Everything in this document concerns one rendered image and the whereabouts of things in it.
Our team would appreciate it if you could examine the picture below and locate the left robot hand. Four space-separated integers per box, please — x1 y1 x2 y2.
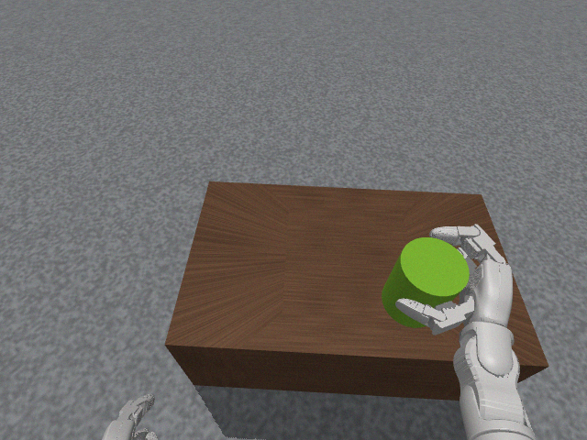
102 394 158 440

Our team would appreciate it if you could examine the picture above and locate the right robot hand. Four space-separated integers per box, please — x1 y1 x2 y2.
395 224 513 336

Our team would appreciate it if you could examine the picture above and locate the right robot arm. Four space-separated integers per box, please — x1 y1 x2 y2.
453 321 537 440

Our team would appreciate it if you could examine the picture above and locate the can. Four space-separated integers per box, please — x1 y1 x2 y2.
382 237 470 328

